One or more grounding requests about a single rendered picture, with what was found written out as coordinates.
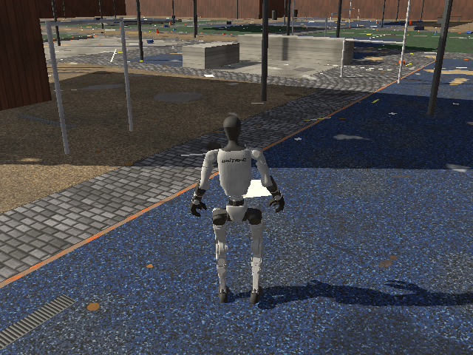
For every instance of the left robot foot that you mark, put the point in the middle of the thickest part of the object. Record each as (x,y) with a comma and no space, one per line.
(224,296)

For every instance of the left robot upper arm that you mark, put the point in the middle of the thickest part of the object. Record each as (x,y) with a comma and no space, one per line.
(210,157)

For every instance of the robot left hand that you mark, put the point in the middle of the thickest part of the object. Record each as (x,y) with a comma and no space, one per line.
(193,208)

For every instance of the robot right hand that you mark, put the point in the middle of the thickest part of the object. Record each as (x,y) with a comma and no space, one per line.
(275,202)

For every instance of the right robot upper arm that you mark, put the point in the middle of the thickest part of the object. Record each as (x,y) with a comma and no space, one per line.
(262,166)

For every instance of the left robot forearm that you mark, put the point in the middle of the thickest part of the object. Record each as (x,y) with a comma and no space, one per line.
(198,194)

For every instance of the right robot forearm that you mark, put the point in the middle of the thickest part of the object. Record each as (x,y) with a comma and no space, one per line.
(274,190)

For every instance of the humanoid robot torso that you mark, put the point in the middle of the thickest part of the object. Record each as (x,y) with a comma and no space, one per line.
(235,178)

